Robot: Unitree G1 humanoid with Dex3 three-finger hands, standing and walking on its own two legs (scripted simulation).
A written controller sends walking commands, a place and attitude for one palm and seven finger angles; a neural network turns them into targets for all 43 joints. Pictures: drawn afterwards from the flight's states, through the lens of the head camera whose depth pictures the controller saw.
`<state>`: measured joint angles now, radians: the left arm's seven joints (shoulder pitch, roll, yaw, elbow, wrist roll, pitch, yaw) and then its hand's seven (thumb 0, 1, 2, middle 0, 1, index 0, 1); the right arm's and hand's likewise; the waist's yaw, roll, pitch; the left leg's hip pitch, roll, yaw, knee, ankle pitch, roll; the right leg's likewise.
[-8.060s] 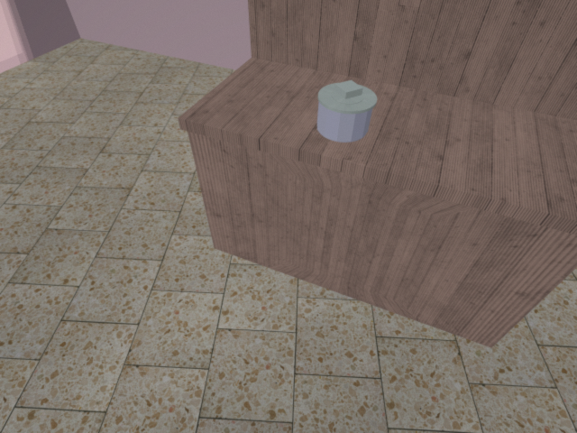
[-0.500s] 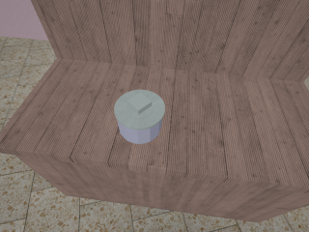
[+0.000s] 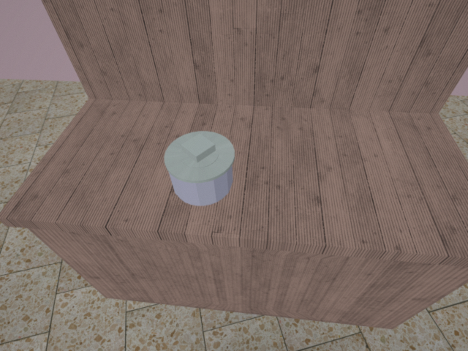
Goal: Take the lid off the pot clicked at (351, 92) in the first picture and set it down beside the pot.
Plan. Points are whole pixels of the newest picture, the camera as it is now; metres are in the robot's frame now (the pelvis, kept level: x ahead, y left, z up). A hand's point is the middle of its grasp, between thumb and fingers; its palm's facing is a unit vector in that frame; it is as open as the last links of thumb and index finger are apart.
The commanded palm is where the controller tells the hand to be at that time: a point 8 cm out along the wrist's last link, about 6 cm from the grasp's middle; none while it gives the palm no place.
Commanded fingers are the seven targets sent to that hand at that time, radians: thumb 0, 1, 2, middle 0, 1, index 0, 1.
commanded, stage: come to a stop and stand still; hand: left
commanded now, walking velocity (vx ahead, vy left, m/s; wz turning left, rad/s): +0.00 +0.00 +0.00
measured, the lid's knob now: (198, 147) +0.53 +0.11 +0.03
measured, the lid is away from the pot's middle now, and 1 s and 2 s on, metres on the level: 0.00 0.00 0.00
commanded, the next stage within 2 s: look again from close up in 0.12 s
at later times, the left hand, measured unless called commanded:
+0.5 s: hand out of the picture +0.01 +0.18 -0.17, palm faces +0.01 -0.98 -0.21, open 7.3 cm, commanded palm none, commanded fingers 0.00 0.90 0.90 -0.20 -0.30 -0.20 -0.30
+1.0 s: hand out of the picture +0.00 +0.18 -0.17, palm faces +0.01 -0.98 -0.18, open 7.4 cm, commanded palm +0.10 +0.24 -0.07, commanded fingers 0.00 0.90 0.90 -0.29 -0.40 -0.29 -0.40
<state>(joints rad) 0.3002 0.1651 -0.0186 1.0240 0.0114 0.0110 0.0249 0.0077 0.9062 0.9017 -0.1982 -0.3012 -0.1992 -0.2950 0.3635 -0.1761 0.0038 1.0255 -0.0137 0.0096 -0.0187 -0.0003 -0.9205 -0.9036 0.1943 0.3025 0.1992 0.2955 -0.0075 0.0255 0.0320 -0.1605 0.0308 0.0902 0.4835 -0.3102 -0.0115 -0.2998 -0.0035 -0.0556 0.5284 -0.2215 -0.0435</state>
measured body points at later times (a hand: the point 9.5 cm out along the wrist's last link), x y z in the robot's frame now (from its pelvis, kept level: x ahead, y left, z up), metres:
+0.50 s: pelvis +0.01 +0.01 +0.00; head +0.03 +0.00 +0.45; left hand +0.01 +0.23 -0.15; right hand -0.01 -0.19 -0.17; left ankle -0.03 +0.13 -0.74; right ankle +0.04 -0.09 -0.74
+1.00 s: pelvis +0.01 +0.02 +0.00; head +0.04 +0.02 +0.45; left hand +0.00 +0.24 -0.16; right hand -0.01 -0.18 -0.16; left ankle -0.03 +0.13 -0.74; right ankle +0.04 -0.09 -0.74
